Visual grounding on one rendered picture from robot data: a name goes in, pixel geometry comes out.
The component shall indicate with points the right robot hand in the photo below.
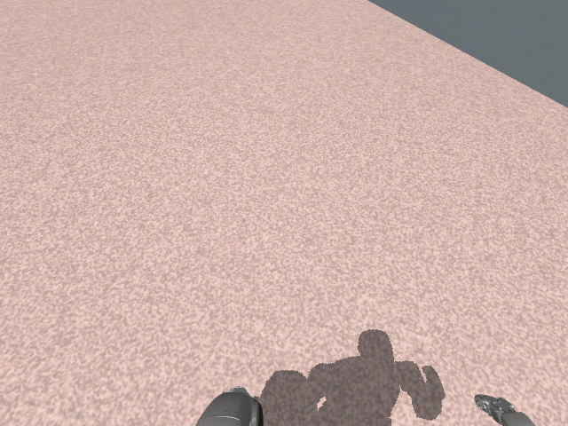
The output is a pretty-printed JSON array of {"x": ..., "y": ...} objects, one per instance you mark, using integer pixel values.
[{"x": 502, "y": 411}]

